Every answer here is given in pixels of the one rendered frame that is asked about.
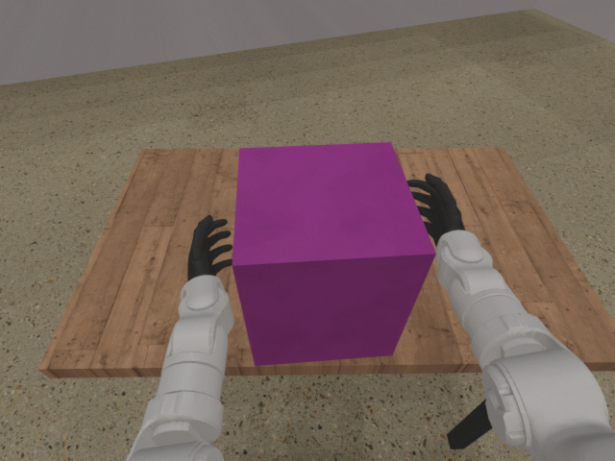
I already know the table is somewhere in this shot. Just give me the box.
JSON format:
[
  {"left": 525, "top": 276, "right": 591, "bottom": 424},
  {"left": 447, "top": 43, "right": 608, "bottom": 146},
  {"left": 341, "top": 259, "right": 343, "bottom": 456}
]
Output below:
[{"left": 38, "top": 148, "right": 615, "bottom": 449}]

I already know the robot right hand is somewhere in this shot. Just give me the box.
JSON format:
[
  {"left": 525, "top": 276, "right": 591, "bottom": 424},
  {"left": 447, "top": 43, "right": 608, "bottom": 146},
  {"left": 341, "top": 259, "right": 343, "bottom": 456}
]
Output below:
[{"left": 407, "top": 173, "right": 465, "bottom": 247}]

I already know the right robot upper arm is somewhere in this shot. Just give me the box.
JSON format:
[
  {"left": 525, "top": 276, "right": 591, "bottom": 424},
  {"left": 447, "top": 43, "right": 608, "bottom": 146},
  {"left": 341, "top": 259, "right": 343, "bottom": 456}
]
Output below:
[{"left": 481, "top": 348, "right": 615, "bottom": 461}]

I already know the right robot forearm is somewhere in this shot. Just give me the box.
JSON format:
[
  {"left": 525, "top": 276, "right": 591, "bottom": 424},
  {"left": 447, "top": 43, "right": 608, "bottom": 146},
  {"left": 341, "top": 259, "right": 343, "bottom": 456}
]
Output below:
[{"left": 435, "top": 230, "right": 609, "bottom": 424}]

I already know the carton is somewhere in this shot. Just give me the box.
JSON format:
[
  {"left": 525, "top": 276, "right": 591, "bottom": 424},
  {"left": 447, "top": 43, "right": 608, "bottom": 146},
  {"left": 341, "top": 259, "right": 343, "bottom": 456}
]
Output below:
[{"left": 232, "top": 142, "right": 436, "bottom": 366}]

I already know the left robot upper arm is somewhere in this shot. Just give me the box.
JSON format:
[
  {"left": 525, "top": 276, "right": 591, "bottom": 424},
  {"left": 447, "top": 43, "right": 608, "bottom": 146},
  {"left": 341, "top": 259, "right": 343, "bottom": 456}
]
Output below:
[{"left": 128, "top": 441, "right": 224, "bottom": 461}]

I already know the left robot forearm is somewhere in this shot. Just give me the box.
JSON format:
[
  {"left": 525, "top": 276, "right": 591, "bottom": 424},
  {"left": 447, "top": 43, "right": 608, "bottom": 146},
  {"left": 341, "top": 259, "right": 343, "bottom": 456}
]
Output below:
[{"left": 126, "top": 275, "right": 234, "bottom": 461}]

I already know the robot left hand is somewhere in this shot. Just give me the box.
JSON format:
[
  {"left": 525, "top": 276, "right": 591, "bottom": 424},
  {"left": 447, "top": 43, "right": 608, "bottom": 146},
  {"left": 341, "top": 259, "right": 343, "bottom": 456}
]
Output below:
[{"left": 187, "top": 215, "right": 233, "bottom": 281}]

